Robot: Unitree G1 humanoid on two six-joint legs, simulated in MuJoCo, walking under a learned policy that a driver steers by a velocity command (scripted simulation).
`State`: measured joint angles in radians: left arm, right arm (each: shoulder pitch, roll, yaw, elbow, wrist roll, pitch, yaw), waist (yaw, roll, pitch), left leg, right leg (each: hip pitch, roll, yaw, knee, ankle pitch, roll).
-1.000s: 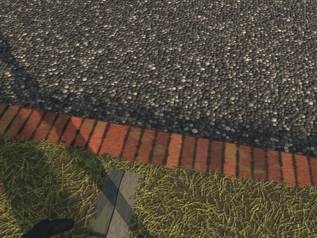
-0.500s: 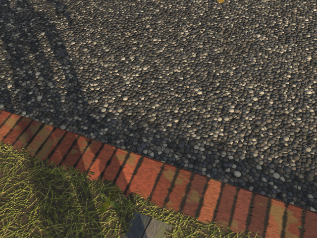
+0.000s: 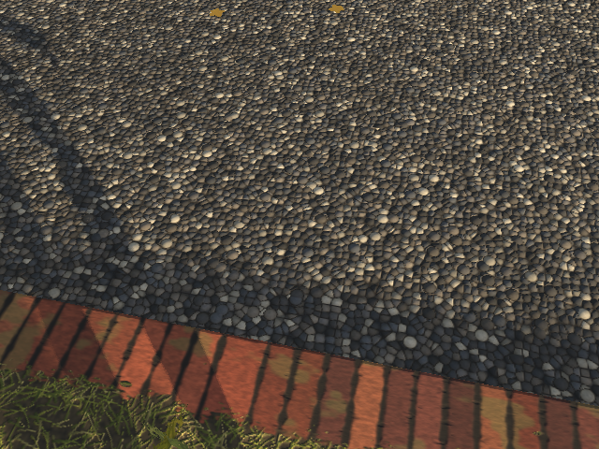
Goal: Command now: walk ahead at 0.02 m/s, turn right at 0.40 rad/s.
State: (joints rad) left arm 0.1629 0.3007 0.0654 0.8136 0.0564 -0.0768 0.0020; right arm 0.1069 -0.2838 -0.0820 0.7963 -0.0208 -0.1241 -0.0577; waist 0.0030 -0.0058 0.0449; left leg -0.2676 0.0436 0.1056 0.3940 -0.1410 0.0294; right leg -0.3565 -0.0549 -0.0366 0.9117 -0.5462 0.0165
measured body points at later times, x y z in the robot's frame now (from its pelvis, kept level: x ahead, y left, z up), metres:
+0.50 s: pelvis +0.01 -0.07 +0.01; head +0.04 -0.09 +0.46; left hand +0.22 +0.17 -0.07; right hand +0.03 -0.38 -0.11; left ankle +0.05 +0.09 -0.69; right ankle -0.02 -0.13 -0.74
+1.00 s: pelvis +0.04 -0.01 +0.00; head +0.06 -0.02 +0.45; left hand +0.23 +0.23 -0.11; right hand +0.15 -0.30 -0.10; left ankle +0.07 +0.09 -0.74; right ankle -0.02 -0.14 -0.74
